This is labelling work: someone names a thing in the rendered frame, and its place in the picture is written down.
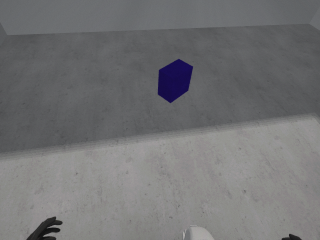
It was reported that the carton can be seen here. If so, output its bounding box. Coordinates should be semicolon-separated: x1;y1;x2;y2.
157;59;193;103

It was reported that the robot right thigh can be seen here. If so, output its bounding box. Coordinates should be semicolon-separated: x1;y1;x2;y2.
182;226;214;240

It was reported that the robot left hand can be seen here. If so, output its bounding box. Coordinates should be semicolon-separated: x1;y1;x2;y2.
26;216;63;240

